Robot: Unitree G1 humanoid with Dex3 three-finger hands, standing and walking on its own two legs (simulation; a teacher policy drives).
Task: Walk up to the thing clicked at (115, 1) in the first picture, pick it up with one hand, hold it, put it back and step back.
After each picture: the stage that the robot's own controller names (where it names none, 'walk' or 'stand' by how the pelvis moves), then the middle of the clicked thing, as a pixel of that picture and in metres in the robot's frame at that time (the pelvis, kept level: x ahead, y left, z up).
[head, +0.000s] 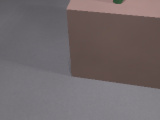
stand; out of the picture +1.04 -0.24 +0.02
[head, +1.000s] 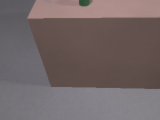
walk; out of the picture +0.95 +0.02 +0.05
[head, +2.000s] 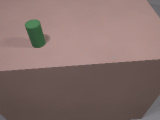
walk; (35, 34) +0.61 +0.24 +0.03
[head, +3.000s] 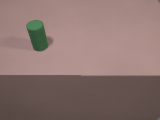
stand; (37, 36) +0.56 +0.20 +0.05
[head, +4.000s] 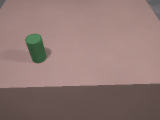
stand; (36, 48) +0.54 +0.21 +0.02
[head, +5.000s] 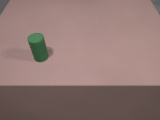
stand; (38, 48) +0.54 +0.20 +0.02
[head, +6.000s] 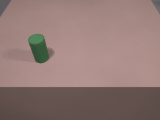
stand; (39, 49) +0.54 +0.20 +0.02
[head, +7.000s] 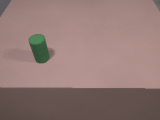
stand; (39, 49) +0.53 +0.20 +0.02
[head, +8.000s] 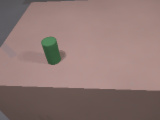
rise first; (51, 51) +0.54 +0.19 +0.02
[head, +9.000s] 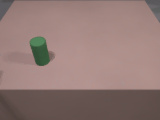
go down; (40, 51) +0.54 +0.18 +0.02
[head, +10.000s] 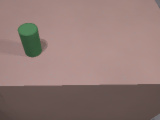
go down; (30, 40) +0.52 +0.18 +0.04
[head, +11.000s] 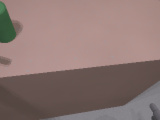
close in; (0, 23) +0.53 +0.20 +0.08
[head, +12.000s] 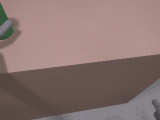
close; out of the picture +0.54 +0.20 +0.09
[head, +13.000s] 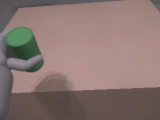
lift; (26, 51) +0.34 +0.16 +0.22
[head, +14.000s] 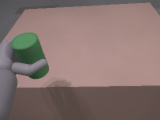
lift; (32, 56) +0.33 +0.15 +0.22
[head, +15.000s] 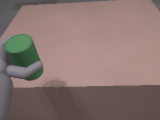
hold; (26, 58) +0.32 +0.16 +0.21
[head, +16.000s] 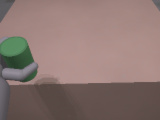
hold; (20, 60) +0.33 +0.18 +0.19
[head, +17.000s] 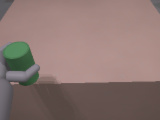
crouch; (22, 64) +0.34 +0.18 +0.16
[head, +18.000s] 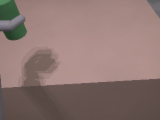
crouch; (9, 18) +0.46 +0.20 +0.24
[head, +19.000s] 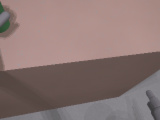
lower; out of the picture +0.54 +0.19 +0.09
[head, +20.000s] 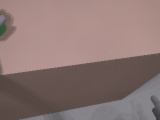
lower; out of the picture +0.54 +0.20 +0.10
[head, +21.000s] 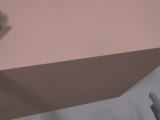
lower; out of the picture +0.54 +0.21 +0.10
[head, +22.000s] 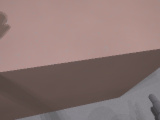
lower; out of the picture +0.54 +0.21 +0.10
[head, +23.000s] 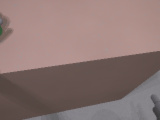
loosen; out of the picture +0.54 +0.21 +0.09
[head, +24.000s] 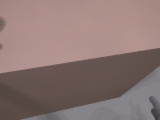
withdraw; out of the picture +0.53 +0.22 +0.09
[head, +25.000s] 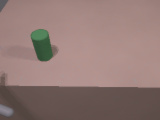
sink last; (42, 45) +0.51 +0.18 +0.06
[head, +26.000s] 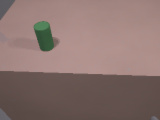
stand; (44, 36) +0.57 +0.20 +0.06
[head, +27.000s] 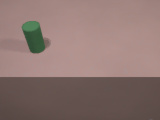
stand; (34, 37) +0.54 +0.20 +0.07
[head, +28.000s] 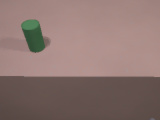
stand; (34, 36) +0.54 +0.20 +0.08
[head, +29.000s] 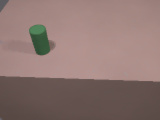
stand; (40, 40) +0.55 +0.20 +0.05
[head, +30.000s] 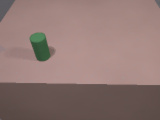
stand; (40, 47) +0.55 +0.20 +0.02
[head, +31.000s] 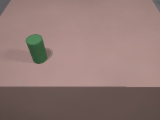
stand; (37, 49) +0.53 +0.21 +0.02
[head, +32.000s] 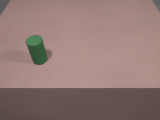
walk; (37, 50) +0.52 +0.21 +0.02
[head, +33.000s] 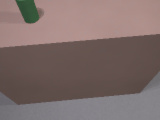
walk; (27, 7) +0.65 +0.22 +0.05
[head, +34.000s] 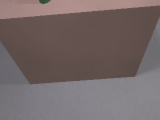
walk; out of the picture +0.94 +0.26 +0.03
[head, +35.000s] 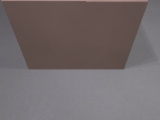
walk; out of the picture +1.18 +0.22 +0.03
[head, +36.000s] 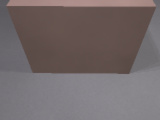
stand; out of the picture +1.13 +0.18 +0.02
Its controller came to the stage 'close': yes
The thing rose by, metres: 0.21
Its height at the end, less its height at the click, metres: +0.00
